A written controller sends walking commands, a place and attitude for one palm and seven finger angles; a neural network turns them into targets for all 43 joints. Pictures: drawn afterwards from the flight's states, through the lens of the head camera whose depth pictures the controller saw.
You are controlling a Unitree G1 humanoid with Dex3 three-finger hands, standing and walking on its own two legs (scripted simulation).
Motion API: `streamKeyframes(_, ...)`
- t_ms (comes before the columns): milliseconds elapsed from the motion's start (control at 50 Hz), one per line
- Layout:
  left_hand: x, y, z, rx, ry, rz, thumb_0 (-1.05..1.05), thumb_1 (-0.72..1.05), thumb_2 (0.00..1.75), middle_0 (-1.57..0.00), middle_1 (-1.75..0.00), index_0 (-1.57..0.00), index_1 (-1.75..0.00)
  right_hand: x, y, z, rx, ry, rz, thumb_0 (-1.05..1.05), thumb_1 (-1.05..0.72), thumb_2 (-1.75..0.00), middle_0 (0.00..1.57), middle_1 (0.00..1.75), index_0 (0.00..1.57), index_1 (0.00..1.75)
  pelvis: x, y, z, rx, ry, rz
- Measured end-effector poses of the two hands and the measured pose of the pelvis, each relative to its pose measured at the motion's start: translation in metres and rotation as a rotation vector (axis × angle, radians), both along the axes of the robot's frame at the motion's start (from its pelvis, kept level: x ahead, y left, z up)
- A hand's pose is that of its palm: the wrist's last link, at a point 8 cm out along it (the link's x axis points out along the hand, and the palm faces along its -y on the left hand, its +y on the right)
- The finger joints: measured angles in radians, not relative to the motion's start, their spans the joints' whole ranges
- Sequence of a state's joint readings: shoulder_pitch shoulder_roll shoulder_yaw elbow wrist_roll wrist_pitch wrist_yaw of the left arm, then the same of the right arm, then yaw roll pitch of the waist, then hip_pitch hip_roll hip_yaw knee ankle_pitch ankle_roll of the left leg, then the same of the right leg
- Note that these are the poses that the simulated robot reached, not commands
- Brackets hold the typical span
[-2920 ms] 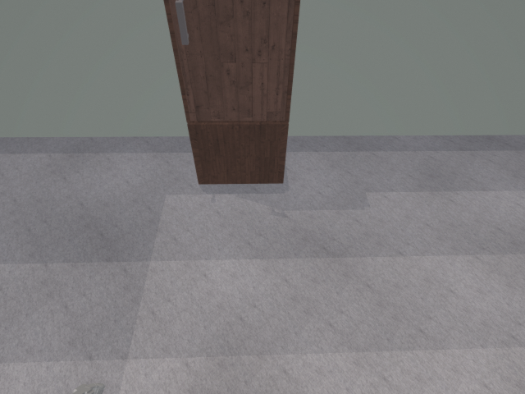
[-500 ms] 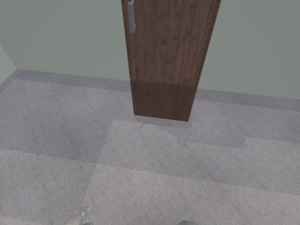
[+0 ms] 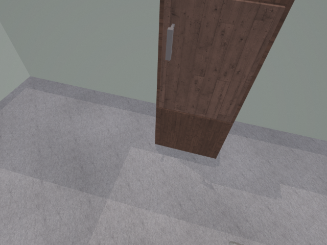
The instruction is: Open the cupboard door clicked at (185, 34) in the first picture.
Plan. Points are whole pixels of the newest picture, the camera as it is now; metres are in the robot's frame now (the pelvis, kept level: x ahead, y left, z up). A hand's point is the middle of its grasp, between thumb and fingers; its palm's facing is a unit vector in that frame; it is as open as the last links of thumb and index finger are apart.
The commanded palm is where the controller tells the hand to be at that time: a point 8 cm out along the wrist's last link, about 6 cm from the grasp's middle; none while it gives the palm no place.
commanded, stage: turn to face it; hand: left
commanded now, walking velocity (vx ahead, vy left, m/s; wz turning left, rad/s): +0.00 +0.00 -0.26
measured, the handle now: (170, 42) +0.84 +0.07 +0.07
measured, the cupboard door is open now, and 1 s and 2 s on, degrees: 0 0 0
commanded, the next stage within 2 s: take the last steps up to it in 0.16 s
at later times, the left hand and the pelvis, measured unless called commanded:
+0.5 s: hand out of the picture +0.11 +0.19 -0.17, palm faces -0.11 -0.98 -0.18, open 7.4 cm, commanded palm none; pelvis +0.04 +0.01 +0.00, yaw -8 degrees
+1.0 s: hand (122, 228) +0.19 +0.14 -0.16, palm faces -0.09 -0.97 -0.21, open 7.2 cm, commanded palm none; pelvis +0.15 -0.04 +0.01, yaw -8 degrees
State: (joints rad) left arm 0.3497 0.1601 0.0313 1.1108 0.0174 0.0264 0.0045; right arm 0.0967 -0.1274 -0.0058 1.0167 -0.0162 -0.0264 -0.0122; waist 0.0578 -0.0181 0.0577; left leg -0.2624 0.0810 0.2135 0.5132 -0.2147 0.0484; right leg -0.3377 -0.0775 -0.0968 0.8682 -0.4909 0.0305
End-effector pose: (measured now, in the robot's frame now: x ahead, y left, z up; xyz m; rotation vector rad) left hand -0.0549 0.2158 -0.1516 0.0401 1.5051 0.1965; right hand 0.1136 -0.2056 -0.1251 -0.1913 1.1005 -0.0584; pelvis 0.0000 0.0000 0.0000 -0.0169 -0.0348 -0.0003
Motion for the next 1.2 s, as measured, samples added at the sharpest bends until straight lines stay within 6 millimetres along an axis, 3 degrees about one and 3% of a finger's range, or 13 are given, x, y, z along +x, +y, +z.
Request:
streamKeyframes(160, 0.057, -0.009, 0.001, 0.049, -0.096, -0.09, 0.0, 0.91, 0.9, -0.2, -0.3, -0.2, -0.29, -0.031, -0.036, -0.026, 0.012, 0.09, -0.138, -0.01, -0.92, -0.9, 0.2, 0.3, 0.2, 0.3, 0.012, -0.013, -0.011, 0.029, 0.003, -0.053)
streamKeyframes(260, 0.09, -0.008, 0.008, 0.052, -0.148, -0.13, 0.0, 0.91, 0.9, -0.2, -0.3, -0.2, -0.29, -0.059, -0.045, -0.023, -0.012, 0.18, -0.191, 0.0, -0.92, -0.9, 0.2, 0.3, 0.2, 0.29, 0.017, -0.012, -0.004, 0.018, 0.022, -0.076)
streamKeyframes(400, 0.13, 0.015, -0.002, 0.033, -0.189, -0.184, 0.0, 0.91, 0.9, -0.2, -0.3, -0.2, -0.3, -0.092, -0.032, -0.014, -0.055, 0.196, -0.245, 0.01, -0.91, -0.9, 0.2, 0.3, 0.19, 0.29, 0.025, 0.003, -0.006, 0.006, 0.021, -0.112)
streamKeyframes(520, 0.175, 0.02, 0.013, 0.031, -0.222, -0.263, 0.0, 0.91, 0.9, -0.2, -0.3, -0.2, -0.29, -0.139, -0.01, -0.004, -0.02, 0.289, -0.321, 0.01, -0.91, -0.9, 0.2, 0.3, 0.2, 0.29, 0.04, 0.005, 0.006, 0.008, 0.022, -0.142)
streamKeyframes(660, 0.234, -0.007, 0.025, 0.029, -0.278, -0.333, 0.0, 0.91, 0.9, -0.19, -0.3, -0.19, -0.29, -0.18, 0.007, -0.004, 0.053, 0.456, -0.393, 0.01, -0.9, -0.9, 0.2, 0.3, 0.2, 0.29, 0.064, -0.009, 0.008, 0.021, 0.033, -0.162)
streamKeyframes(760, 0.271, -0.042, 0.018, 0.028, -0.33, -0.36, 0.0, 0.91, 0.9, -0.19, -0.3, -0.19, -0.29, -0.182, -0.001, -0.018, 0.107, 0.537, -0.422, 0.01, -0.9, -0.9, 0.2, 0.3, 0.2, 0.29, 0.087, -0.034, -0.005, 0.035, 0.026, -0.164)
streamKeyframes(800, 0.273, -0.053, 0.017, 0.022, -0.346, -0.337, 0.0, 0.91, 0.9, -0.2, -0.3, -0.2, -0.29, -0.168, -0.01, -0.022, 0.114, 0.546, -0.402, 0.01, -0.9, -0.9, 0.2, 0.3, 0.2, 0.29, 0.096, -0.04, -0.006, 0.025, 0.018, -0.152)
streamKeyframes(840, 0.271, -0.053, 0.02, 0.038, -0.355, -0.276, -0.01, 0.93, 0.9, -0.2, -0.3, -0.2, -0.3, -0.141, -0.023, -0.022, 0.104, 0.517, -0.38, 0.01, -0.9, -0.9, 0.2, 0.3, 0.2, 0.29, 0.106, -0.044, -0.003, 0.021, 0.015, -0.144)
streamKeyframes(1000, 0.241, -0.031, 0.02, 0.065, -0.185, -0.227, -0.02, 0.94, 0.9, -0.2, -0.3, -0.2, -0.29, 0.021, -0.07, -0.012, 0.026, 0.205, -0.285, 0.01, -0.91, -0.9, 0.19, 0.3, 0.19, 0.29, 0.15, -0.045, 0.007, 0.009, 0.023, -0.133)
streamKeyframes(1120, 0.221, -0.017, 0.001, 0.014, -0.031, -0.157, -0.01, 0.92, 0.9, -0.2, -0.3, -0.2, -0.29, 0.135, -0.068, -0.001, -0.031, 0.041, -0.185, 0.01, -0.91, -0.9, 0.19, 0.3, 0.19, 0.29, 0.194, -0.027, -0.002, -0.012, 0.016, -0.127)
streamKeyframes(1160, 0.222, -0.01, -0.01, -0.002, 0.014, -0.142, 0.0, 0.91, 0.9, -0.2, -0.3, -0.2, -0.29, 0.163, -0.063, -0.003, -0.056, -0.002, -0.163, 0.01, -0.91, -0.9, 0.19, 0.3, 0.19, 0.29, 0.21, -0.018, -0.011, -0.015, 0.014, -0.131)
streamKeyframes(1200, 0.231, -0.005, -0.013, -0.007, 0.04, -0.144, 0.0, 0.91, 0.9, -0.2, -0.3, -0.2, -0.29, 0.178, -0.056, -0.002, -0.066, -0.017, -0.155, 0.01, -0.91, -0.9, 0.19, 0.3, 0.19, 0.29, 0.22, -0.013, -0.013, -0.005, 0.008, -0.14)
